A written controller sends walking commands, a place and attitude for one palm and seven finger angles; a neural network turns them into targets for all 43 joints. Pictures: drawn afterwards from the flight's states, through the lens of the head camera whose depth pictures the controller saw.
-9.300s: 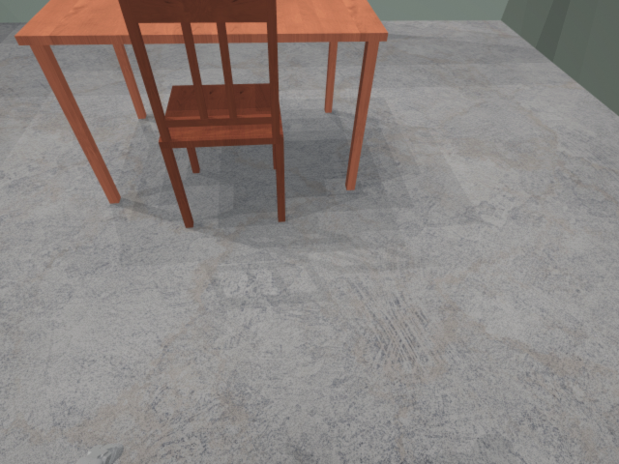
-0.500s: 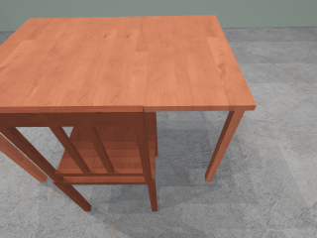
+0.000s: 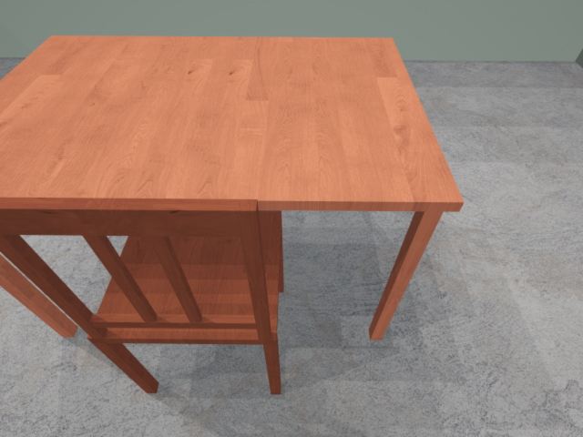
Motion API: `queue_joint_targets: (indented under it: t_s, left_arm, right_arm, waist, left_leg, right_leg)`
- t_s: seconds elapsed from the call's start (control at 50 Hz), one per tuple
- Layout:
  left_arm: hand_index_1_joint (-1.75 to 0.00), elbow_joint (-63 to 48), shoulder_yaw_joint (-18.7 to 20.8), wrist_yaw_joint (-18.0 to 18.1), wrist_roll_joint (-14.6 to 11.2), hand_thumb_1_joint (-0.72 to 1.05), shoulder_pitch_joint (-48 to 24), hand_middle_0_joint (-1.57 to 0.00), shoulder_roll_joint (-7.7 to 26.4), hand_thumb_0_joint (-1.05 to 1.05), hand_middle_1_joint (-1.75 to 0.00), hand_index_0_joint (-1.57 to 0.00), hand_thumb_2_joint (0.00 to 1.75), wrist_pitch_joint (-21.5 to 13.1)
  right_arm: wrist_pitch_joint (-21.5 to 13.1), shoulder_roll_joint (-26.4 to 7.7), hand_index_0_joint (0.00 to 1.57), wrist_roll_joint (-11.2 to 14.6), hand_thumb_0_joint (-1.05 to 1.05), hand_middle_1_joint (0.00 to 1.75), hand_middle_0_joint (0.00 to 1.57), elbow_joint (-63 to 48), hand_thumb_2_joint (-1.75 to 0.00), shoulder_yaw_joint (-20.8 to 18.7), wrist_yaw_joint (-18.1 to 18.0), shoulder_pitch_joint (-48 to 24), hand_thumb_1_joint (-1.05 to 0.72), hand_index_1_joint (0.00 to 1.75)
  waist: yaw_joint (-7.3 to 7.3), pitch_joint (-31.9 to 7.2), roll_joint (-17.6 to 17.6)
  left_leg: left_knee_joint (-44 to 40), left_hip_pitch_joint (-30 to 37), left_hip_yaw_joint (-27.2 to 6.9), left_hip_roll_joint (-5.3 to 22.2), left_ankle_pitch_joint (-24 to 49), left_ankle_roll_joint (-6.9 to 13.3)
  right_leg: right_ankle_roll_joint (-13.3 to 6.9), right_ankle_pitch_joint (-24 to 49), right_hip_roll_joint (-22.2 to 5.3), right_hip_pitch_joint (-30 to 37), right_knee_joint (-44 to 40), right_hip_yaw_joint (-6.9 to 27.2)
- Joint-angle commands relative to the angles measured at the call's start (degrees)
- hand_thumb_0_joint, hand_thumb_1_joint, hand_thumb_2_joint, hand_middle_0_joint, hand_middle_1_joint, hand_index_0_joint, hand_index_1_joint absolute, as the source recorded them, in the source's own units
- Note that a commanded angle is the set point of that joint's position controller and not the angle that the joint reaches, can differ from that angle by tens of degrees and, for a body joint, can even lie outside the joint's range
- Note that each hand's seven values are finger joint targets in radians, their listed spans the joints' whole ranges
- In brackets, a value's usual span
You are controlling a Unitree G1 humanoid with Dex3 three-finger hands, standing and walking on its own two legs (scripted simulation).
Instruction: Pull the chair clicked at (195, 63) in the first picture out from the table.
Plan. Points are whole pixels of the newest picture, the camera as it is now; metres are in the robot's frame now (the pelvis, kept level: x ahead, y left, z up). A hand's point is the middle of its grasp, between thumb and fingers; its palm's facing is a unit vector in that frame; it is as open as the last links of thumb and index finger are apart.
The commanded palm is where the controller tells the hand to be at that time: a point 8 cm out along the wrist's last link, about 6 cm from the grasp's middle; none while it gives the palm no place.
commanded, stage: look again from close up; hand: left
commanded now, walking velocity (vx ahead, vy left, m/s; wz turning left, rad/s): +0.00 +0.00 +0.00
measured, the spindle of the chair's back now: (126, 282) +0.38 +0.33 -0.09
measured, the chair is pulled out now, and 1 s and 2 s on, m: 0.00 0.00 0.00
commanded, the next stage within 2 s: shuffle to correct the standing spot in 0.10 s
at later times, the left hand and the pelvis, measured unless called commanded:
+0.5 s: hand out of the picture -0.02 +0.19 -0.18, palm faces +0.01 -0.97 -0.23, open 7.4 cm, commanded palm none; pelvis -0.03 +0.01 +0.00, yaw +0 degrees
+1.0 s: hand out of the picture -0.03 +0.20 -0.19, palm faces +0.03 -0.98 -0.18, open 7.4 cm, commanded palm none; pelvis -0.01 +0.04 -0.01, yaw +1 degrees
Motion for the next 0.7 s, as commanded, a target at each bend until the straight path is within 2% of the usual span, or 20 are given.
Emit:
queue_joint_targets:
  t_s: [0.0,0.1,0.18,0.2,0.28,0.32,0.36,0.4,0.44,0.48,0.5,0.56,0.62,0.68]
  left_arm:
    - [-0.30,-1.8,1.3,0.1,0.1,0.90,3.6,-0.20,5.9,0.00,-0.30,-0.20,0.90,-0.5]
    - [-0.30,-1.8,1.4,0.0,0.1,0.90,4.2,-0.20,5.6,0.00,-0.30,-0.20,0.90,-0.5]
    - [-0.30,-1.5,1.3,0.0,0.2,0.90,4.7,-0.20,5.2,0.00,-0.30,-0.20,0.90,-0.5]
    - [-0.30,-1.9,1.4,0.1,0.2,0.90,4.4,-0.20,5.5,0.00,-0.30,-0.20,0.90,-0.4]
    - [-0.30,-3.2,2.3,0.6,0.3,0.90,4.3,-0.20,7.1,0.00,-0.30,-0.20,0.90,0.1]
    - [-0.30,-3.8,3.0,0.8,0.5,0.90,4.7,-0.20,7.8,0.00,-0.30,-0.20,0.90,0.3]
    - [-0.30,-4.1,3.2,0.8,0.6,0.90,4.3,-0.20,8.3,0.00,-0.30,-0.20,0.90,0.6]
    - [-0.30,-4.9,3.0,0.7,0.6,0.90,2.6,-0.20,7.6,0.00,-0.30,-0.20,0.90,0.8]
    - [-0.30,-5.3,2.6,0.5,0.6,0.90,1.5,-0.20,6.7,0.00,-0.30,-0.20,0.90,1.0]
    - [-0.30,-5.0,2.4,0.2,0.7,0.90,1.9,-0.20,5.7,0.00,-0.30,-0.20,0.90,1.0]
    - [-0.30,-4.8,2.2,0.0,0.8,0.90,2.2,-0.20,5.4,0.00,-0.30,-0.20,0.90,1.0]
    - [-0.30,-3.9,2.2,-0.3,0.8,0.90,3.6,-0.20,4.7,0.00,-0.30,-0.20,0.90,1.0]
    - [-0.30,-3.7,2.2,-0.5,1.0,0.90,5.0,-0.20,4.1,0.00,-0.30,-0.20,0.90,1.1]
    - [-0.30,-3.3,1.8,-0.6,1.0,0.90,6.2,-0.20,3.2,0.00,-0.30,-0.20,0.90,0.8]
  right_arm:
    - [-0.4,-5.0,0.20,-0.2,0.00,0.30,0.20,-1.1,-0.90,-0.9,-0.1,4.4,-0.90,0.30]
    - [-0.6,-4.6,0.20,-0.1,0.00,0.30,0.20,-0.8,-0.90,-0.8,-0.1,5.3,-0.90,0.30]
    - [-0.5,-4.1,0.20,-0.1,0.00,0.30,0.20,-0.5,-0.90,-0.8,-0.1,6.0,-0.90,0.30]
    - [-0.5,-4.4,0.20,0.0,0.00,0.30,0.20,-0.8,-0.90,-0.9,-0.1,5.5,-0.90,0.30]
    - [0.3,-4.6,0.20,0.1,0.00,0.30,0.20,-2.1,-0.90,-1.6,-0.1,5.4,-0.90,0.30]
    - [0.8,-5.1,0.20,0.0,0.00,0.30,0.20,-3.2,-0.90,-2.1,-0.1,5.3,-0.90,0.30]
    - [1.4,-4.6,0.20,0.0,0.00,0.30,0.20,-3.9,-0.90,-2.5,0.0,5.8,-0.90,0.30]
    - [1.5,-4.1,0.20,-0.1,0.00,0.30,0.20,-4.2,-0.90,-2.5,0.2,6.5,-0.90,0.30]
    - [1.2,-3.9,0.20,-0.3,0.00,0.30,0.20,-3.8,-0.90,-2.3,0.5,6.8,-0.90,0.30]
    - [0.8,-3.8,0.20,-0.5,0.00,0.30,0.20,-3.3,-0.90,-2.1,0.6,6.8,-0.90,0.30]
    - [0.7,-4.4,0.20,-0.6,0.00,0.30,0.20,-3.2,-0.90,-2.1,0.7,6.3,-0.90,0.30]
    - [0.4,-4.4,0.20,-0.9,0.00,0.30,0.20,-2.5,-0.90,-1.9,0.8,6.8,-0.90,0.30]
    - [0.3,-5.0,0.20,-0.9,0.00,0.30,0.20,-2.3,-0.90,-2.1,0.8,6.6,-0.90,0.30]
    - [-0.1,-4.7,0.20,-0.7,0.00,0.30,0.20,-2.2,-0.90,-2.0,0.6,6.3,-0.90,0.30]
  waist:
    - [-0.35,2.2,-0.3]
    - [-0.20,1.9,0.2]
    - [-0.28,2.1,-1.0]
    - [-0.16,3.4,-0.6]
    - [0.08,1.8,0.8]
    - [0.26,0.4,0.0]
    - [-0.17,-1.1,-3.0]
    - [-0.97,-0.1,-4.6]
    - [-1.02,1.6,-3.5]
    - [-0.59,2.2,-2.1]
    - [-0.33,4.0,-1.6]
    - [-0.12,5.5,-0.7]
    - [0.37,6.6,2.3]
    - [0.70,7.1,2.1]
  left_leg:
    - [-2.6,-1.0,-3.8,4.3,7.8,1.7]
    - [-2.9,-1.2,-3.9,4.4,7.6,1.8]
    - [-3.1,-1.3,-4.0,4.4,6.6,1.9]
    - [-3.0,-2.3,-4.2,4.3,7.3,1.9]
    - [-0.5,-3.0,-3.8,4.5,10.6,1.6]
    - [2.2,-4.2,-3.1,4.0,10.9,1.2]
    - [4.1,-4.6,-2.4,2.9,6.4,0.9]
    - [3.3,-3.9,-2.7,2.4,1.6,1.1]
    - [0.9,-3.8,-3.9,3.0,-0.2,1.8]
    - [-2.1,-4.7,-5.2,3.9,-3.5,2.7]
    - [-2.9,-6.1,-5.7,3.7,-6.3,2.8]
    - [-5.2,-7.7,-6.8,4.1,-11.3,3.1]
    - [-7.9,-10.2,-8.4,5.5,-17.2,3.7]
    - [-8.5,-10.4,-9.1,6.2,-14.6,4.1]
  right_leg:
    - [0.7,14.2,-8.5,-1.6,-4.9,8.4]
    - [0.6,12.5,-8.4,-1.4,-5.0,8.1]
    - [0.6,11.1,-8.3,-1.6,-5.4,8.0]
    - [0.5,12.1,-8.6,-2.5,-5.0,8.5]
    - [-0.3,19.2,-10.5,-2.3,-1.8,9.4]
    - [-0.9,21.7,-11.8,-1.8,-0.4,10.6]
    - [-1.8,18.7,-13.4,-2.3,-1.5,12.3]
    - [-1.8,9.1,-12.6,-5.8,-3.6,12.7]
    - [-0.7,-1.4,-10.4,-8.7,-4.8,11.1]
    - [0.5,-8.7,-8.2,-8.6,-6.1,9.2]
    - [0.9,-10.8,-7.7,-9.4,-6.5,8.9]
    - [1.1,-12.5,-6.6,-9.4,-5.9,7.8]
    - [1.2,-12.7,-5.6,-8.8,-3.2,5.8]
    - [1.1,-6.1,-5.2,-7.5,-1.6,4.9]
